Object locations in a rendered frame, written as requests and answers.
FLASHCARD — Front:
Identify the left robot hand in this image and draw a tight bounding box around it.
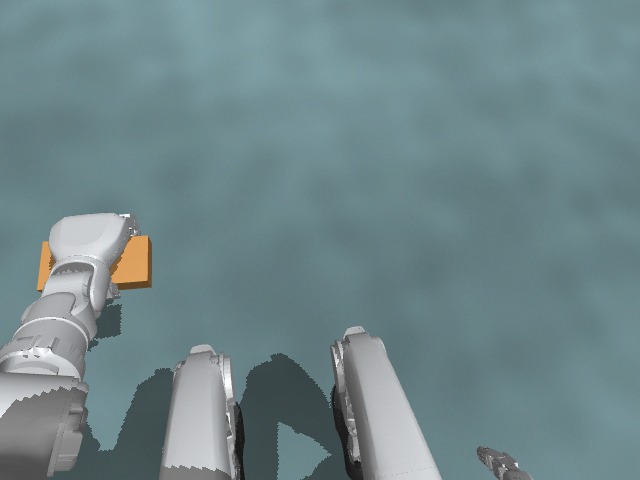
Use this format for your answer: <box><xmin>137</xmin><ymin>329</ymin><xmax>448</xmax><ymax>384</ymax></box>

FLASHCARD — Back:
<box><xmin>48</xmin><ymin>213</ymin><xmax>141</xmax><ymax>300</ymax></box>

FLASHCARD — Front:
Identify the right robot foot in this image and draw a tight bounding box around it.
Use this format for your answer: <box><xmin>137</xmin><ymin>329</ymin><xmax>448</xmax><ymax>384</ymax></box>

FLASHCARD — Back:
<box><xmin>332</xmin><ymin>385</ymin><xmax>363</xmax><ymax>480</ymax></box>

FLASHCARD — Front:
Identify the left robot arm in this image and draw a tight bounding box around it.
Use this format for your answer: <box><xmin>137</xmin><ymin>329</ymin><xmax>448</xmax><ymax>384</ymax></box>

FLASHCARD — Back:
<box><xmin>0</xmin><ymin>256</ymin><xmax>111</xmax><ymax>480</ymax></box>

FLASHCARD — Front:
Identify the small box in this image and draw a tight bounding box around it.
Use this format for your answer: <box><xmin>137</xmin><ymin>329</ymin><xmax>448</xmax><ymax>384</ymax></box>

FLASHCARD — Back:
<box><xmin>37</xmin><ymin>235</ymin><xmax>152</xmax><ymax>293</ymax></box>

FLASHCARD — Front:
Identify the right robot hand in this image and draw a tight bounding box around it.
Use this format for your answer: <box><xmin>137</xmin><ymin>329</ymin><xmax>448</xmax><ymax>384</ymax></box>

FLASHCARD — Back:
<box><xmin>477</xmin><ymin>446</ymin><xmax>533</xmax><ymax>480</ymax></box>

